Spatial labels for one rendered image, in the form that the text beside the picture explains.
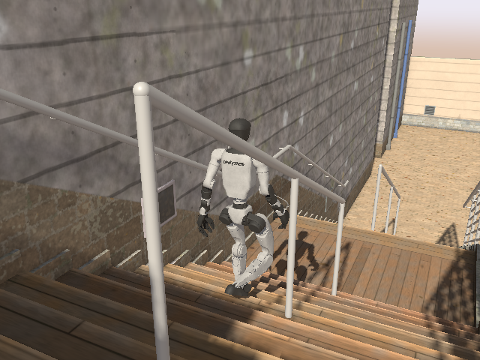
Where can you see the right robot shin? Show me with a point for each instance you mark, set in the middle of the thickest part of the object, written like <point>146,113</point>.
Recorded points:
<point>253,271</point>

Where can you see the left robot hand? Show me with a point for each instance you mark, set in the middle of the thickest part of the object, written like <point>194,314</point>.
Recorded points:
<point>204,221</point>

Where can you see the robot head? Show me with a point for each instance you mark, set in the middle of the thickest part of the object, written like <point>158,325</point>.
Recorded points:
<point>241,128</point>

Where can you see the left robot forearm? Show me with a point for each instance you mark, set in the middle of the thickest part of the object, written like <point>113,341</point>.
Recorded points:
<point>205,200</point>

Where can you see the robot left upper arm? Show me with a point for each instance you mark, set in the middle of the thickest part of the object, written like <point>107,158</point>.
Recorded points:
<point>213,167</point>

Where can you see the right robot hand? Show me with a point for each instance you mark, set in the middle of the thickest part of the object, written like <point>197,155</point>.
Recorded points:
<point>284,219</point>

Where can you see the right robot forearm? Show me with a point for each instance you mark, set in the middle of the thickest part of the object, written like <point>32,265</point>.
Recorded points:
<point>274,202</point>

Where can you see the robot right upper arm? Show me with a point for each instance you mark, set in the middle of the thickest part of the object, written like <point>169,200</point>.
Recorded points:
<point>263,176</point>

